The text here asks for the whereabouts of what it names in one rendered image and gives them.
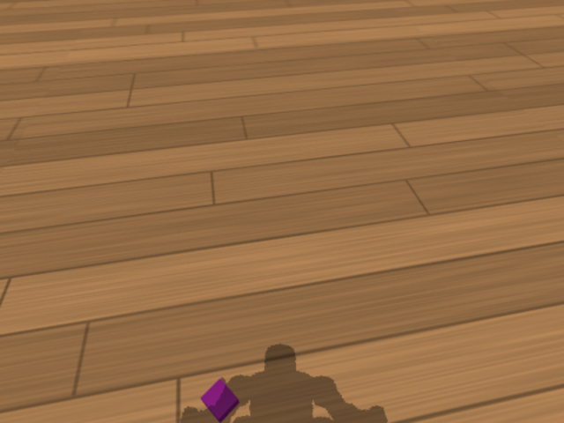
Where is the small box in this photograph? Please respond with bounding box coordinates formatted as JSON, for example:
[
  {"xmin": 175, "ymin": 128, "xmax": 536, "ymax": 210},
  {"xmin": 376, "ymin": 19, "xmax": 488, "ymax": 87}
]
[{"xmin": 201, "ymin": 379, "xmax": 239, "ymax": 423}]

